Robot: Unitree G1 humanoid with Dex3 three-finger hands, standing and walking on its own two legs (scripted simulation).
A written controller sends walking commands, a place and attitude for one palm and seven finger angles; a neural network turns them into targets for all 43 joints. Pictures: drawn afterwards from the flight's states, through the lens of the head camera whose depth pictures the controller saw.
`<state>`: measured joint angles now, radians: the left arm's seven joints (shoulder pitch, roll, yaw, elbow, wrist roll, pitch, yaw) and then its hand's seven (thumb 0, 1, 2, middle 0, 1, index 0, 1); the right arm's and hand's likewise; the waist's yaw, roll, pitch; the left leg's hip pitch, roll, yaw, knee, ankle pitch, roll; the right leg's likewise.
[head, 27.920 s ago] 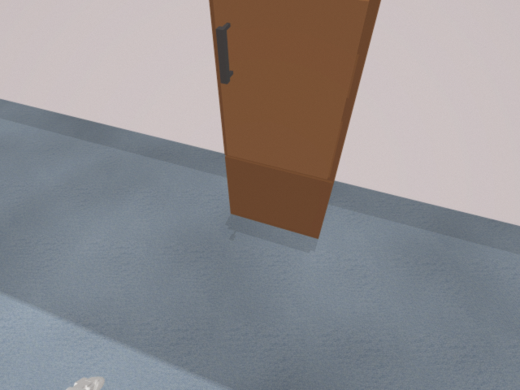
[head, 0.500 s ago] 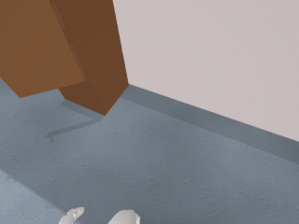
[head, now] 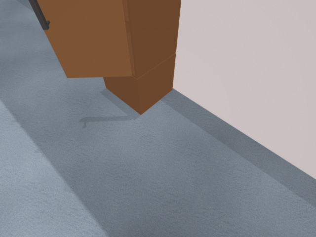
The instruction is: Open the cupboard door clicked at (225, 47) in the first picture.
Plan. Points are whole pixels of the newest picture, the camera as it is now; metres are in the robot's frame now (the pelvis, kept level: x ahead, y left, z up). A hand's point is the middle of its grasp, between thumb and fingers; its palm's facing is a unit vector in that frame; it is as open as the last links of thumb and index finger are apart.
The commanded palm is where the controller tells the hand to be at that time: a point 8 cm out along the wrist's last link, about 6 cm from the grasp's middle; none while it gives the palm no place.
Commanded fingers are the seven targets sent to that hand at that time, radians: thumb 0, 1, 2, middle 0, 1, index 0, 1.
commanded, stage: turn to face it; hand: left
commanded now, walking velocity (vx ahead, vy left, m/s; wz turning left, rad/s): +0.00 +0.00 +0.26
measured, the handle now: (39, 9) +0.95 +0.60 +0.07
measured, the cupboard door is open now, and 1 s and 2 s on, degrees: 46 46 46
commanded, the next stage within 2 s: take the last steps up to it in 0.02 s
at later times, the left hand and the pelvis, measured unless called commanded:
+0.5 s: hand out of the picture +0.00 +0.23 -0.18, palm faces +0.22 -0.96 -0.20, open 7.4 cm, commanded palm none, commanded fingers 0.00 0.90 0.90 -0.20 -0.30 -0.20 -0.30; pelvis +0.04 +0.04 -0.01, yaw +9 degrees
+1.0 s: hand (87, 192) +0.25 +0.24 -0.15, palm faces +0.27 -0.94 -0.21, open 7.3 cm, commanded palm none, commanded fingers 0.00 0.90 0.90 -0.20 -0.30 -0.20 -0.30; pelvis +0.20 +0.05 +0.00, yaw +14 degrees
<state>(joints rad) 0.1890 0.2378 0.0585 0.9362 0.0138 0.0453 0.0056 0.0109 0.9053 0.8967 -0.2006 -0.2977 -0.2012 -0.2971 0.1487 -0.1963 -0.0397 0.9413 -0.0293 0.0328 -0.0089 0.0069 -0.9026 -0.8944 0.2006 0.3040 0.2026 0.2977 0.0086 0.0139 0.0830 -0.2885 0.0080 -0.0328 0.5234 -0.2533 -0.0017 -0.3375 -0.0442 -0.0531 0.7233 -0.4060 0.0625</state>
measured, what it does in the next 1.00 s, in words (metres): walks ahead: right foot, then left foot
